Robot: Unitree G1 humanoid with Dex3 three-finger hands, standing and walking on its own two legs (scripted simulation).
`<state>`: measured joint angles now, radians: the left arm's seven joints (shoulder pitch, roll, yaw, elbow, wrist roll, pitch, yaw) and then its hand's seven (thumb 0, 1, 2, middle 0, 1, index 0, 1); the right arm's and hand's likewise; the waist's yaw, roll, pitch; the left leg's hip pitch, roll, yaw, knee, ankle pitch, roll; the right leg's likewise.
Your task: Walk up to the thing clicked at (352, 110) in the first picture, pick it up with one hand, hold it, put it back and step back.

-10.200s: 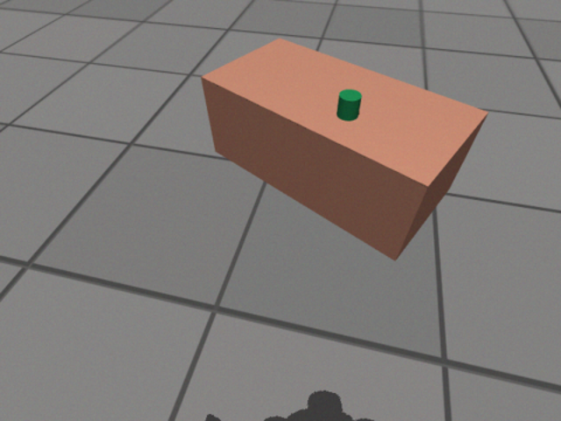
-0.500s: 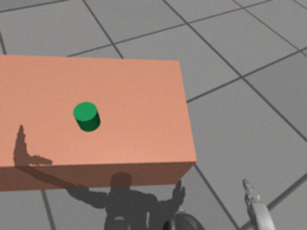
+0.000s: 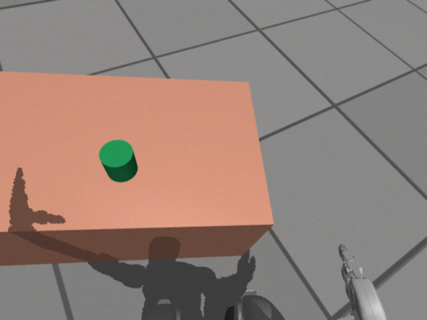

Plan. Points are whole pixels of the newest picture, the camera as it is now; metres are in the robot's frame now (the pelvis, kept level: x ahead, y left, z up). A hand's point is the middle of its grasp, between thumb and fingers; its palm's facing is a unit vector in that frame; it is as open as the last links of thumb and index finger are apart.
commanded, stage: go down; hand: left
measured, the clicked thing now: (119, 161) +0.54 +0.24 -0.21
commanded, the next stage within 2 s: approach in 0.14 s
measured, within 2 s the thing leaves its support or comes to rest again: neither
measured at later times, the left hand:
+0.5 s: hand out of the picture +0.40 +0.41 +0.03, palm faces +0.32 -0.95 +0.00, open 17.7 cm
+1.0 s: hand (89, 179) +0.46 +0.30 -0.18, palm faces +0.23 -0.97 +0.03, open 17.7 cm
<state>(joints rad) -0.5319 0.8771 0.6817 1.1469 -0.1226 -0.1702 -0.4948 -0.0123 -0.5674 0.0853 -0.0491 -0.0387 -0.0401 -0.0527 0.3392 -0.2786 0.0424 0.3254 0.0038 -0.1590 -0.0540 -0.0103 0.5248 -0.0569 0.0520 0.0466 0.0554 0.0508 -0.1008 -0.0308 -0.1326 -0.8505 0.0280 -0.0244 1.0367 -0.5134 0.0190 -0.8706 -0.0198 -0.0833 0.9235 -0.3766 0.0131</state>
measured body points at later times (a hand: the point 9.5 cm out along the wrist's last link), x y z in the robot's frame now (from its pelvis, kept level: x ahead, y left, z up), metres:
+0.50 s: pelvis -0.01 +0.00 -0.02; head +0.13 +0.06 +0.40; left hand +0.37 +0.46 +0.03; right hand +0.16 -0.25 -0.05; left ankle -0.01 +0.10 -0.67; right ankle +0.03 -0.14 -0.67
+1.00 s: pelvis -0.06 +0.01 -0.13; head +0.16 +0.09 +0.25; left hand +0.44 +0.35 -0.18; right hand +0.11 -0.26 -0.08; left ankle -0.02 +0.10 -0.67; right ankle +0.03 -0.14 -0.67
